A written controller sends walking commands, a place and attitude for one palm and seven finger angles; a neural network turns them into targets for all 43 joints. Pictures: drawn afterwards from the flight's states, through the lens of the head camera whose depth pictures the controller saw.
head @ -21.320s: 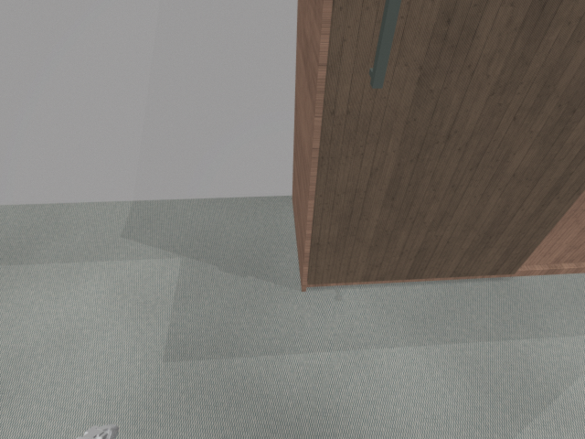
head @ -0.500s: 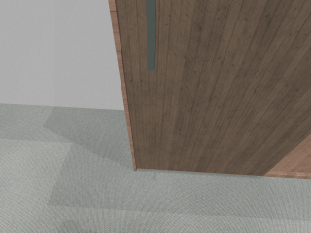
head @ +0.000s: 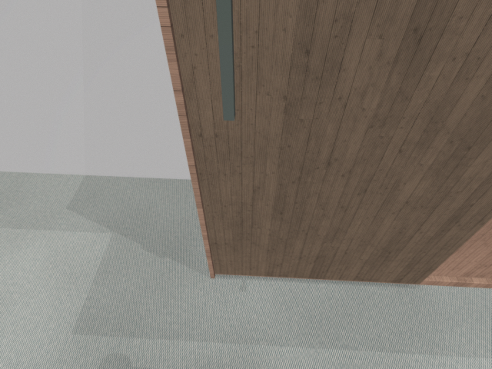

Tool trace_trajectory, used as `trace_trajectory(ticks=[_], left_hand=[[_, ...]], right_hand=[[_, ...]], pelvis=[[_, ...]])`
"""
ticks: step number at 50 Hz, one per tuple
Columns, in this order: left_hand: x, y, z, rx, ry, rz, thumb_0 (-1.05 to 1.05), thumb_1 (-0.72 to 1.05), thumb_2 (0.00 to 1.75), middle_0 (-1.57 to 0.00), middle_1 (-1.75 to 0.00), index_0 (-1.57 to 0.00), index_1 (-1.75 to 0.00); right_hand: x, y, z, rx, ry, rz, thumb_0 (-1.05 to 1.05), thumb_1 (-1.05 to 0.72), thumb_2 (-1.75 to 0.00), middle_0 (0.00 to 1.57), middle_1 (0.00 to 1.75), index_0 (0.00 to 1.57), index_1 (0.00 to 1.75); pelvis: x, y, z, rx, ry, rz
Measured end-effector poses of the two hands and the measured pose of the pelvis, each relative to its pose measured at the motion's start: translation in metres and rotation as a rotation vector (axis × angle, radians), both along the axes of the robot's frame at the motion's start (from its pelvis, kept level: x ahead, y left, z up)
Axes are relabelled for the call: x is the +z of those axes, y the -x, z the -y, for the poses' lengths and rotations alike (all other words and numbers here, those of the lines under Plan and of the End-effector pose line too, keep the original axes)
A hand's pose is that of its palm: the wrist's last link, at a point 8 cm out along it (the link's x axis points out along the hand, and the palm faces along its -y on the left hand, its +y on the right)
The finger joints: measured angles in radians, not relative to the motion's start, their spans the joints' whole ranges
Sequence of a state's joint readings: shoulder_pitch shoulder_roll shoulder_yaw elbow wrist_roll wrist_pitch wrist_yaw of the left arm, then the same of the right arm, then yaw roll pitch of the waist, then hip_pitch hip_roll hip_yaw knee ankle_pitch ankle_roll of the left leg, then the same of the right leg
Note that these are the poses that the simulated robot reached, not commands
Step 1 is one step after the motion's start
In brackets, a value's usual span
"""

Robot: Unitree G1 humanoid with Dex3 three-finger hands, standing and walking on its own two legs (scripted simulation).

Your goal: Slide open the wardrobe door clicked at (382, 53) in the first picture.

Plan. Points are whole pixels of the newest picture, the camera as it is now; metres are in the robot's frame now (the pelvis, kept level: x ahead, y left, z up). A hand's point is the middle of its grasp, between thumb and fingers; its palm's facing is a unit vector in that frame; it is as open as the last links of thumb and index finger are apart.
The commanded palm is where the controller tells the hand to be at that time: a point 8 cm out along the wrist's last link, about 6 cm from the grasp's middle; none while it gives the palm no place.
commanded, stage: look again from close up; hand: left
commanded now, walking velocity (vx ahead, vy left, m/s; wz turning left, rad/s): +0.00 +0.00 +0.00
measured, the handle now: (227, 49) +0.57 +0.06 +0.25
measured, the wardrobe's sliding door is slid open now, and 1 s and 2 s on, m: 0.00 0.00 0.00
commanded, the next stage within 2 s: shuffle to correct the standing spot in 0.46 s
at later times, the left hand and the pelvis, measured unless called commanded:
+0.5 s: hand out of the picture +0.00 +0.17 -0.18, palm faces +0.00 -0.98 -0.22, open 7.4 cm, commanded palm none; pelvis +0.00 -0.01 +0.00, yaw +0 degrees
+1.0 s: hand out of the picture -0.01 +0.15 -0.20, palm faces +0.01 -0.99 -0.13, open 7.4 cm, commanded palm none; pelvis +0.05 -0.01 -0.02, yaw -2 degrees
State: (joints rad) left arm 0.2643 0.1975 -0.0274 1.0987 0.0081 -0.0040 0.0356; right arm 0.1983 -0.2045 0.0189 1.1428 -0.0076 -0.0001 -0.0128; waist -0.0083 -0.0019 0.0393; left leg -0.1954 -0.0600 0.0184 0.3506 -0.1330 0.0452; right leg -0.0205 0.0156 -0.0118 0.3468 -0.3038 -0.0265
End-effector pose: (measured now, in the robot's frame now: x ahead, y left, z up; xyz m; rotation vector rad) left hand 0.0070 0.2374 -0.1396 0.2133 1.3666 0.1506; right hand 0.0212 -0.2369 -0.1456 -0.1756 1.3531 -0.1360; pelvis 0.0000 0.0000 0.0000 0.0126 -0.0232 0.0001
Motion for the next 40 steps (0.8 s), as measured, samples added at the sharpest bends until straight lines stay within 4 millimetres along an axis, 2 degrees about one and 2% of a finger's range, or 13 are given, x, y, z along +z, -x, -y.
trace_trajectory(ticks=[13,32,40], left_hand=[[-0.003,0.003,0.014,0.010,0.018,-0.009,0.01,0.91,0.89,-0.20,-0.30,-0.20,-0.30],[-0.004,0.019,0.017,0.030,0.019,-0.031,0.01,0.91,0.89,-0.20,-0.30,-0.20,-0.30],[-0.015,0.027,0.028,0.045,0.056,-0.083,0.01,0.91,0.89,-0.20,-0.30,-0.20,-0.30]], right_hand=[[-0.002,0.020,0.002,-0.024,-0.003,-0.045,0.01,-0.91,-0.90,0.20,0.30,0.20,0.30],[-0.002,0.018,0.006,-0.019,0.003,-0.029,0.01,-0.91,-0.90,0.20,0.30,0.20,0.30],[-0.007,0.022,-0.001,-0.042,-0.010,-0.053,0.01,-0.91,-0.90,0.20,0.30,0.20,0.30]], pelvis=[[-0.001,-0.002,0.006,-0.002,-0.001,0.006],[-0.001,0.001,0.010,0.000,0.003,0.010],[-0.007,-0.013,0.012,-0.010,0.004,0.003]])
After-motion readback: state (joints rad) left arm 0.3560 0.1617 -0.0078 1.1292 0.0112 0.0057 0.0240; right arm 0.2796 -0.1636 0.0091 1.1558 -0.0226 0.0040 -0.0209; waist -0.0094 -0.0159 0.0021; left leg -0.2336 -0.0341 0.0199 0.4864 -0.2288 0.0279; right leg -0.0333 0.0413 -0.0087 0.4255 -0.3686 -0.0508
